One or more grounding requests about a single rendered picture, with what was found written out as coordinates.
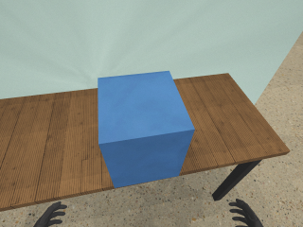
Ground carton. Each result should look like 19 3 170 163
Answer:
98 71 195 188

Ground robot right hand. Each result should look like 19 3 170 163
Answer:
228 199 263 227

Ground robot left hand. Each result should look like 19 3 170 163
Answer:
33 201 67 227

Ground table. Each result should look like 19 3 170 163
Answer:
0 73 290 212

